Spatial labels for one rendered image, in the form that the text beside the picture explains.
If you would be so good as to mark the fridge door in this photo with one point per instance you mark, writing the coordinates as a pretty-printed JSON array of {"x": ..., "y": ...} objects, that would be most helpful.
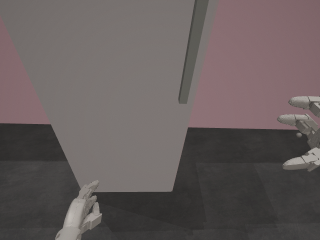
[{"x": 108, "y": 75}]

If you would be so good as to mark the robot left forearm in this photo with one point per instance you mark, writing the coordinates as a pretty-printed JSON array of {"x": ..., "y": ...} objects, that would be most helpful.
[{"x": 69, "y": 233}]

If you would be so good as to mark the robot left hand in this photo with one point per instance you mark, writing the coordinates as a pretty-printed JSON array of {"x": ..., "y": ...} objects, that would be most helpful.
[{"x": 79, "y": 208}]

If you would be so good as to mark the handle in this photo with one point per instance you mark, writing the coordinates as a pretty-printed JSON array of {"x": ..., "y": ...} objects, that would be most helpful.
[{"x": 195, "y": 33}]

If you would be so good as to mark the robot right hand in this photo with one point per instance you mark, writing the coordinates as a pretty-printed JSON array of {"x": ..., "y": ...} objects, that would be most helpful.
[{"x": 306, "y": 125}]

